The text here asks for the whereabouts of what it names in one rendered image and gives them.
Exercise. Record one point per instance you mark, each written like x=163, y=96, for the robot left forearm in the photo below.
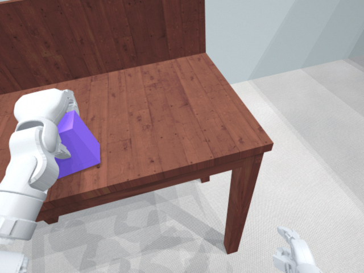
x=30, y=173

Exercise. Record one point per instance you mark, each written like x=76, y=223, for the robot left hand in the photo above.
x=51, y=104

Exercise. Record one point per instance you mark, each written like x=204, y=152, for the robot left upper arm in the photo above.
x=13, y=262

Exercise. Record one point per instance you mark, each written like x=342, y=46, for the robot right hand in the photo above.
x=286, y=259

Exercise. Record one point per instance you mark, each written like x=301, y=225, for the sponge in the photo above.
x=80, y=142

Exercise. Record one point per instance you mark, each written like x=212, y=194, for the table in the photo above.
x=160, y=109

